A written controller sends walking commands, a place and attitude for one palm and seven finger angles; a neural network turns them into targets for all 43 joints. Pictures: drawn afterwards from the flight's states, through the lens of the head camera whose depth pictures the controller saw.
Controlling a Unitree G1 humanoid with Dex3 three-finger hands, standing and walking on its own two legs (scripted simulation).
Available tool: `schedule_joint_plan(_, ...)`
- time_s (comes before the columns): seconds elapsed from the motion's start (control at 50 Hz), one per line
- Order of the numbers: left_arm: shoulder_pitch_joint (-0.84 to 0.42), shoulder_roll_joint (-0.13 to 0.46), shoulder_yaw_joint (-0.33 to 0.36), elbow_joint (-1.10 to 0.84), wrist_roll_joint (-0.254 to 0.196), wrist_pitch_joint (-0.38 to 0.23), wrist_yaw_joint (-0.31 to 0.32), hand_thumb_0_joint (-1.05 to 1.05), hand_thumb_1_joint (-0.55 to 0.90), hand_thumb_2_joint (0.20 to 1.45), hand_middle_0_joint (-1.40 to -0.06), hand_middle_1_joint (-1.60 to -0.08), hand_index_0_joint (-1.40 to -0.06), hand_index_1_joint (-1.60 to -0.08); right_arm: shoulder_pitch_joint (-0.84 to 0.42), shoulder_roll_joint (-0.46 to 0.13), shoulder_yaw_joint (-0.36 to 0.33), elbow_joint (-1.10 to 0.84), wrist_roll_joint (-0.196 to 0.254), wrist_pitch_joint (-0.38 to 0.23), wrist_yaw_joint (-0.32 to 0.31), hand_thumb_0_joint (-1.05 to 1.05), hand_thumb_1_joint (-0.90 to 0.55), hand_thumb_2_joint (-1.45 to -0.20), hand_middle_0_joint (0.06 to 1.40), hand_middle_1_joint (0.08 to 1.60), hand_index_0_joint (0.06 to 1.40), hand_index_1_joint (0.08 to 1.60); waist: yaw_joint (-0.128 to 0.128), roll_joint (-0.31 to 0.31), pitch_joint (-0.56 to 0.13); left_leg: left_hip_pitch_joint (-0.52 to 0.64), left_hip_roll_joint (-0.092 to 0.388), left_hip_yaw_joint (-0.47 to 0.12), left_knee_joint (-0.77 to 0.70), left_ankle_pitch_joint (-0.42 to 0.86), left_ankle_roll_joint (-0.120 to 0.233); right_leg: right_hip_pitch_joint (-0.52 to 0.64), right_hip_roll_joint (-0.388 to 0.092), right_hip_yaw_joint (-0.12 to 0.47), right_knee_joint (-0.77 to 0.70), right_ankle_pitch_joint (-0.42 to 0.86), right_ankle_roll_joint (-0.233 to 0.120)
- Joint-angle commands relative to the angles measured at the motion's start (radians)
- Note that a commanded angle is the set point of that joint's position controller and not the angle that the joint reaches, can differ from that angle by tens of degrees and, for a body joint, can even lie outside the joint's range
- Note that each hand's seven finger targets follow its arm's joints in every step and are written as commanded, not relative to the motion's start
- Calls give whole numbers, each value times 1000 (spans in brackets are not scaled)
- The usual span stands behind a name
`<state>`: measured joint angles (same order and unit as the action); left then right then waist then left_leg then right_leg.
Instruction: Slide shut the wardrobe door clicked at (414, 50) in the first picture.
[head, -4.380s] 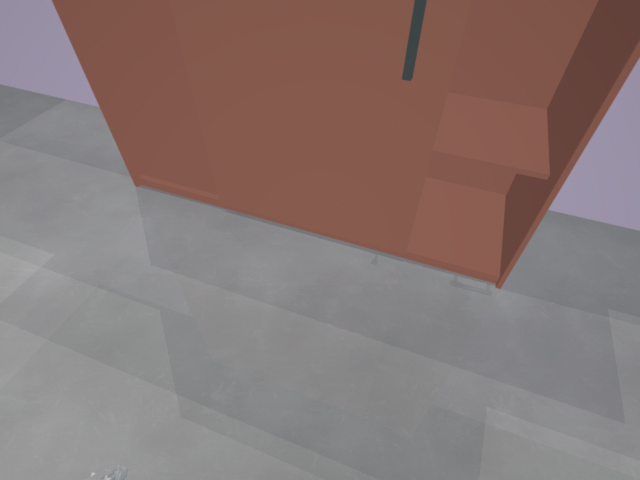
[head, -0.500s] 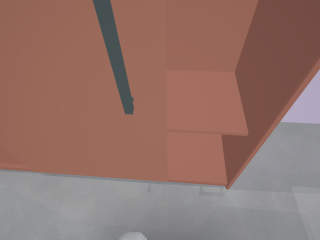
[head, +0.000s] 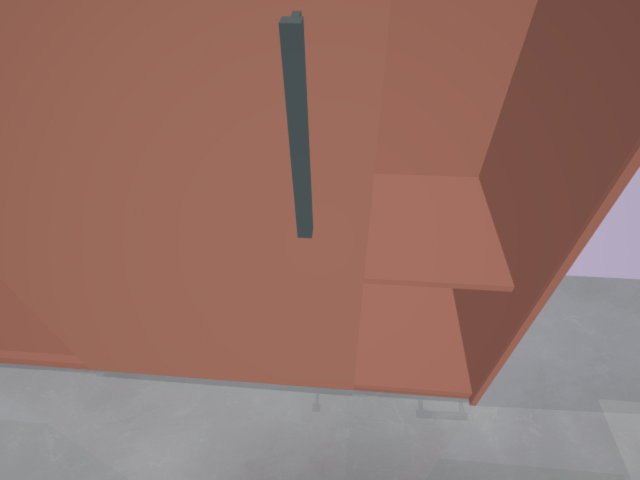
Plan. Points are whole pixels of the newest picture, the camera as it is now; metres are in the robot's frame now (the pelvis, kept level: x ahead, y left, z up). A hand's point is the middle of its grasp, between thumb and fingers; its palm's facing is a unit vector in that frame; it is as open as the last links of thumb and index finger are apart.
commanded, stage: come to a stop and stand still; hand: left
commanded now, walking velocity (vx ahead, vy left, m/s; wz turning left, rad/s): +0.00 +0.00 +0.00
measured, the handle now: (301, 141) +0.52 +0.07 +0.18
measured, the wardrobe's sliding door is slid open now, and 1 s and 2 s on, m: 0.37 0.37 0.37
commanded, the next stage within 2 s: look again from close up in 0.86 s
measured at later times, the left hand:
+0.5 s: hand out of the picture +0.04 +0.15 -0.16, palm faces +0.01 -0.98 -0.21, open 7.4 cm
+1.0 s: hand out of the picture +0.05 +0.13 -0.16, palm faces +0.03 -0.98 -0.20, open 7.4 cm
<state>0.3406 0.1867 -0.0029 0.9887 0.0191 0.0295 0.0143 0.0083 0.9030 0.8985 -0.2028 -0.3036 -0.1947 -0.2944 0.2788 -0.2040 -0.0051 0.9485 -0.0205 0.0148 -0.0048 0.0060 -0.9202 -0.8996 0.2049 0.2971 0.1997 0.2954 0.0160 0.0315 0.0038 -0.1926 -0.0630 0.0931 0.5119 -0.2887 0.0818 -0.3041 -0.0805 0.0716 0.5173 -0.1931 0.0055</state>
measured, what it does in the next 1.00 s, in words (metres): shifts its weight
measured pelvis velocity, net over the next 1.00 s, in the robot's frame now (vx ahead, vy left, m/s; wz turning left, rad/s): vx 0.04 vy -0.05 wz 0.01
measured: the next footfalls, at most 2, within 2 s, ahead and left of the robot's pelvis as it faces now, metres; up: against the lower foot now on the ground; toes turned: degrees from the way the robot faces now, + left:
none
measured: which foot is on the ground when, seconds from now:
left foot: down 0.00-1.00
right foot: down 0.00-1.00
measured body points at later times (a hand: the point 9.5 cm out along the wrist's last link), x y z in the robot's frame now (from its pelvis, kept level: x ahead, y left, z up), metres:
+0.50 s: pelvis +0.03 -0.02 +0.01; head +0.03 -0.04 +0.46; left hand +0.04 +0.20 -0.15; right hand +0.03 -0.24 -0.16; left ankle +0.00 +0.07 -0.73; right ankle +0.07 -0.18 -0.73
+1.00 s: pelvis +0.04 -0.05 +0.01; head +0.05 -0.05 +0.46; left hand +0.05 +0.18 -0.15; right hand +0.05 -0.27 -0.15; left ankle +0.00 +0.07 -0.73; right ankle +0.07 -0.18 -0.73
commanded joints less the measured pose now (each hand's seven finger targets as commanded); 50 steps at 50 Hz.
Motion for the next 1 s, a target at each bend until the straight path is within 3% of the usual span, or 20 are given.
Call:
schedule_joint_plan(0.0, 8, 94, 17, -30, 2, -37, 11, 0, 900, 900, -200, -300, -200, -300, 4, -119, -27, -34, 4, -34, -7, 0, -900, -900, 200, 300, 200, 300, -13, -25, 91, -122, 159, -211, -267, -181, -24, 16, 19, 5, -70, -61, -36)
schedule_joint_plan(0.18, 24, 78, 7, 41, -5, -50, 19, 0, 900, 900, -200, -300, -200, -300, 41, -96, -9, 60, 11, -53, -16, 0, -900, -900, 200, 300, 200, 300, -17, -46, 57, -42, 156, -170, -236, 34, -36, 65, -8, 15, -78, 66, -30)
schedule_joint_plan(0.38, 8, 71, 8, 73, -7, -54, 26, 0, 900, 900, -200, -300, -200, -300, 56, -69, -5, 123, 13, -59, -23, 0, -900, -900, 200, 300, 200, 300, -17, -54, 44, -2, 150, -134, -188, 163, -42, 101, -18, 13, -80, 158, -26)
schedule_joint_plan(0.46, -5, 76, 9, 78, -8, -54, 26, 0, 900, 900, -200, -300, -200, -300, 52, -63, -5, 137, 12, -57, -25, 0, -900, -900, 200, 300, 200, 300, -16, -32, 51, -1, 149, -125, -182, 163, -47, 107, -18, 20, -86, 174, -29)
schedule_joint_plan(0.52, -14, 78, 9, 75, -8, -55, 26, 0, 900, 900, -200, -300, -200, -300, 52, -60, -5, 142, 12, -53, -24, 0, -900, -900, 200, 300, 200, 300, -18, -58, 62, -9, 149, -124, -181, 142, -49, 106, -18, 23, -98, 166, -32)
schedule_joint_plan(0.68, -28, 91, 10, 72, -9, -60, 25, 0, 900, 900, -200, -300, -200, -300, 49, -65, -5, 149, 12, -54, -24, 0, -900, -900, 200, 300, 200, 300, -20, -53, 29, 20, 153, -117, -173, 178, -55, 130, -24, 23, -108, 211, -36)
schedule_joint_plan(0.82, -34, 94, 9, 70, -10, -57, 24, 0, 900, 900, -200, -300, -200, -300, 43, -66, -2, 156, 12, -48, -22, 0, -900, -900, 200, 300, 200, 300, -17, -42, 68, 0, 151, -119, -187, 128, -59, 114, -19, 23, -137, 132, -35)
schedule_joint_plan(0.98, -23, 92, 8, 77, -10, -58, 24, 0, 900, 900, -200, -300, -200, -300, 53, -65, 0, 164, 13, -52, -23, 0, -900, -900, 200, 300, 200, 300, -17, -37, 46, 15, 157, -122, -191, 143, -59, 128, -15, 21, -142, 135, -35)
